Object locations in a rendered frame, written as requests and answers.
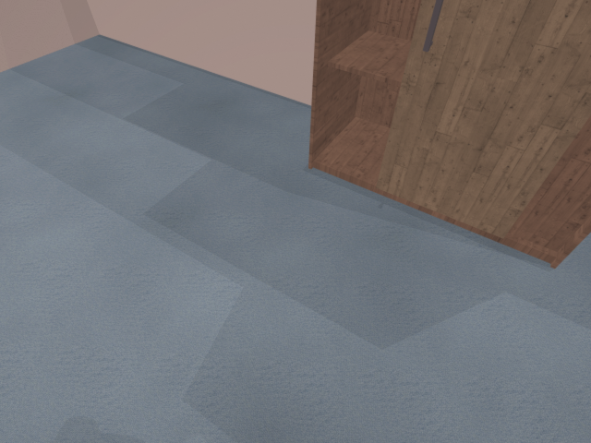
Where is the wardrobe door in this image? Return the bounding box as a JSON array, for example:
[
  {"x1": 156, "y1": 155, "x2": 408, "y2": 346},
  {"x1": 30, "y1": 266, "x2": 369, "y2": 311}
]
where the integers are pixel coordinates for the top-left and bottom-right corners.
[
  {"x1": 508, "y1": 115, "x2": 591, "y2": 252},
  {"x1": 376, "y1": 0, "x2": 591, "y2": 239}
]

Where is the handle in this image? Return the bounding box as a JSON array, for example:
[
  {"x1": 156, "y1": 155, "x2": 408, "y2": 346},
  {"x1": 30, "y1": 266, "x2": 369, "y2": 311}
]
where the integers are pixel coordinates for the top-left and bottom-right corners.
[{"x1": 423, "y1": 0, "x2": 443, "y2": 52}]

